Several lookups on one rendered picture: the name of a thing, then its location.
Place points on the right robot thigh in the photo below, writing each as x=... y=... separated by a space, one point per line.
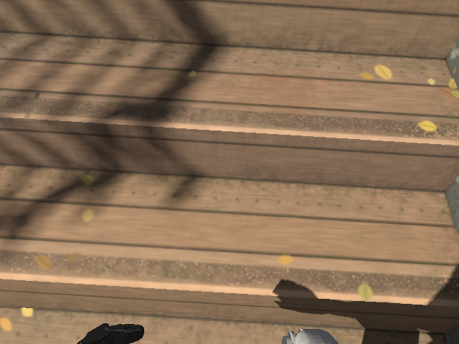
x=309 y=336

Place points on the left robot hand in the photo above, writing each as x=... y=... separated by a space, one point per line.
x=114 y=334

